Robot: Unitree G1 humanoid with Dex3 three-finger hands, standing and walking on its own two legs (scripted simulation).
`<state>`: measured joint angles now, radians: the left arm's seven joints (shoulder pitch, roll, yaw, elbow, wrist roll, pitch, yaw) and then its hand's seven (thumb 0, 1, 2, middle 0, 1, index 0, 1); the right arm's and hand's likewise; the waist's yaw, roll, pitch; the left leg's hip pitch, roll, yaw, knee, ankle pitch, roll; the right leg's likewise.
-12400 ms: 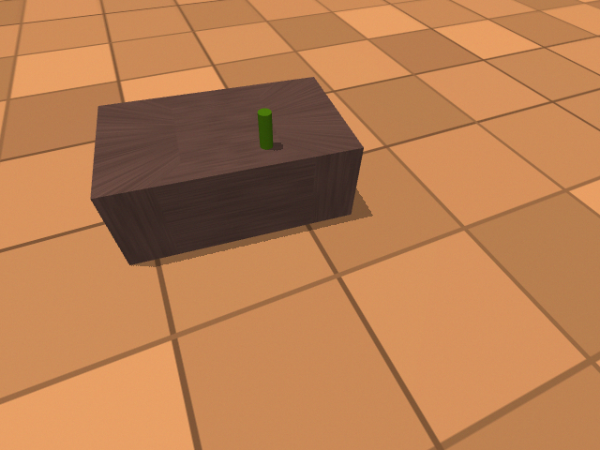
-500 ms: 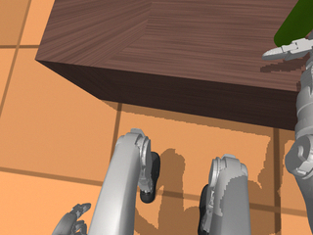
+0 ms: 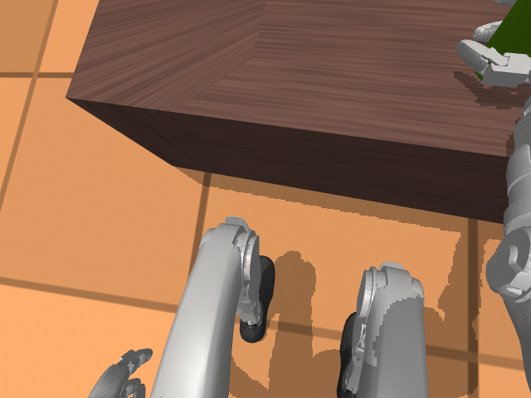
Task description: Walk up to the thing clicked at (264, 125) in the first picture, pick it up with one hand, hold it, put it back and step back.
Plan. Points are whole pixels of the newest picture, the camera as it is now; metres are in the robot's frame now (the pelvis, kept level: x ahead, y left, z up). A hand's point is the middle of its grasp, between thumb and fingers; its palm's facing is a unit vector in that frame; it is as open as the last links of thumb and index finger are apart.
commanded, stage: settle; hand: right
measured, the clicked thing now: (530, 24) +0.59 -0.18 +0.03
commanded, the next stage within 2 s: lift in 1.32 s
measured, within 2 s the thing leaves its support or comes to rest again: leaves its support in 0.40 s
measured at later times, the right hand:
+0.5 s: hand (525, 28) +0.59 -0.17 +0.03, palm faces +0.08 +1.00 -0.05, open 6.9 cm
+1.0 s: hand out of the picture +0.60 -0.17 +0.10, palm faces +0.07 +1.00 -0.03, open 6.9 cm
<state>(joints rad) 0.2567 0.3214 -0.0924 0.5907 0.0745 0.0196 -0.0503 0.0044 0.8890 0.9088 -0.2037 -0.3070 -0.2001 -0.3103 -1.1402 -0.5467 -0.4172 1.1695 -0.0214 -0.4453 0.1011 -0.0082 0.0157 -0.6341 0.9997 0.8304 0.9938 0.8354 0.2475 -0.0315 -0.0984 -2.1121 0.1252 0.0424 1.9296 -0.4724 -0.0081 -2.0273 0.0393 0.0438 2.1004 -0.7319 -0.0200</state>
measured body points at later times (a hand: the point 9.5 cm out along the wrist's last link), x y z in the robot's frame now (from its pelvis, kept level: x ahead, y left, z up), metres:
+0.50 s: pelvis +0.00 +0.00 +0.02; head +0.25 -0.03 +0.40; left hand +0.03 +0.27 -0.09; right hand +0.57 -0.23 +0.04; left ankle +0.14 +0.14 -0.40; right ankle +0.06 -0.11 -0.40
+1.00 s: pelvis +0.02 +0.00 +0.08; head +0.25 -0.02 +0.47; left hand +0.05 +0.28 -0.03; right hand +0.59 -0.22 +0.10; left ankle +0.14 +0.14 -0.40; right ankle +0.06 -0.11 -0.40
